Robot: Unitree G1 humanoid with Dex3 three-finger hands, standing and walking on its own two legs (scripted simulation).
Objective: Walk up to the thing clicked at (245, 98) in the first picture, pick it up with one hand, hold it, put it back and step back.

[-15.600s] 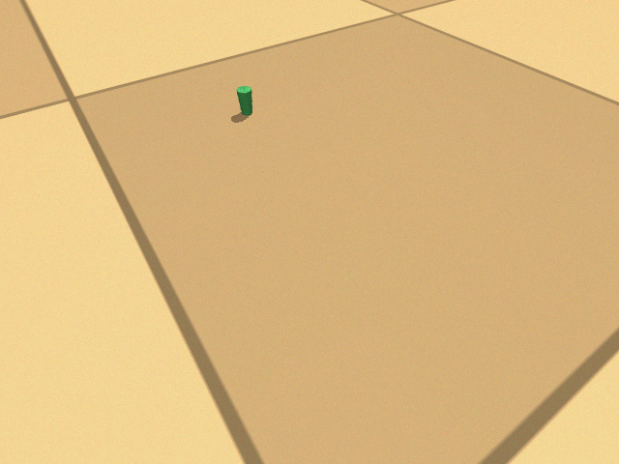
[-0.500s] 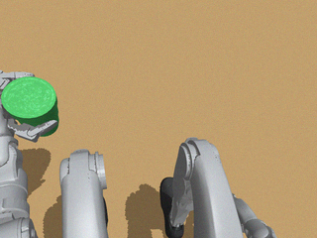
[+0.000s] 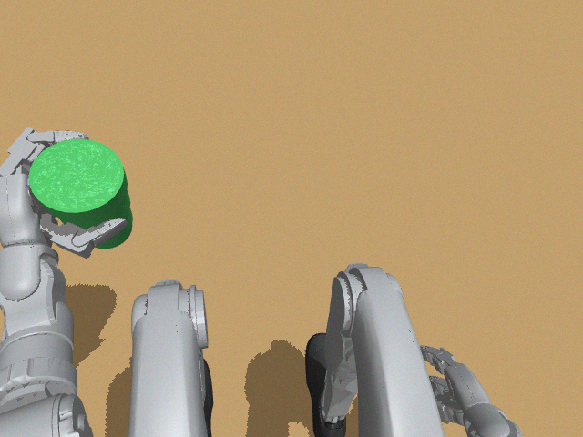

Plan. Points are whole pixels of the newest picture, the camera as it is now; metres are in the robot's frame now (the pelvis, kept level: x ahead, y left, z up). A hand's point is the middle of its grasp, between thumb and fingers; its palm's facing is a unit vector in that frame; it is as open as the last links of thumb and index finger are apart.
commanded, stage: settle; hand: left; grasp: from the side
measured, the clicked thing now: (94, 204) +0.43 +0.24 -0.08
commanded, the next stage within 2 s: lift in 0.30 s
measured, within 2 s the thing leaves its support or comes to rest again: neither
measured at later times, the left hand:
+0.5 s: hand (82, 188) +0.43 +0.23 -0.02, palm faces +0.16 -0.99 -0.05, open 12.0 cm
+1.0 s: hand (50, 178) +0.40 +0.23 +0.06, palm faces +0.15 -0.99 -0.04, open 11.9 cm
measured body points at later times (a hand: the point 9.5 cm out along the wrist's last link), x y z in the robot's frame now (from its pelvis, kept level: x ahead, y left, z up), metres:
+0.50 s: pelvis +0.00 +0.00 +0.01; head +0.19 +0.04 +0.41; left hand +0.41 +0.29 -0.02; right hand +0.13 -0.27 -0.11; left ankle +0.08 +0.12 -0.33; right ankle +0.10 -0.13 -0.33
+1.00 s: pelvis +0.00 +0.00 +0.08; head +0.19 +0.03 +0.49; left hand +0.39 +0.28 +0.07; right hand +0.17 -0.26 -0.04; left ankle +0.08 +0.12 -0.33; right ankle +0.10 -0.13 -0.33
